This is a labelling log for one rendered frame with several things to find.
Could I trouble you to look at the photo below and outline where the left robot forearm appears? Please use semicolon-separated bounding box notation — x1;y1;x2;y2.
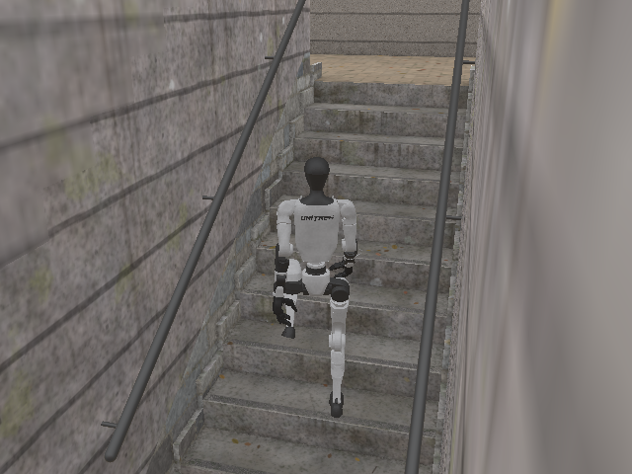
273;243;289;297

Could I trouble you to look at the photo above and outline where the robot left hand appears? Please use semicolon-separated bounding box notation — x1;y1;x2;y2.
273;296;297;326

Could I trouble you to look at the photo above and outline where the right robot shin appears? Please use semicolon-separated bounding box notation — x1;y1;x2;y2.
331;334;346;404

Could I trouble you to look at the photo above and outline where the right robot forearm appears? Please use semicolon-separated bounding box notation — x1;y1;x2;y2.
343;239;357;268

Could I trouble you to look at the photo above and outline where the robot right hand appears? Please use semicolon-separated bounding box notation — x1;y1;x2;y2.
329;260;353;278

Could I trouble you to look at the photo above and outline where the right robot upper arm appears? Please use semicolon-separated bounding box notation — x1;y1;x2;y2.
337;199;356;252

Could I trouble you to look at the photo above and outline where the robot right thigh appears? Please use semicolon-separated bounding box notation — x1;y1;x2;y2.
329;277;350;352

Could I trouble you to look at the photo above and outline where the left robot upper arm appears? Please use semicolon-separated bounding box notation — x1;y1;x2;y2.
276;199;296;257

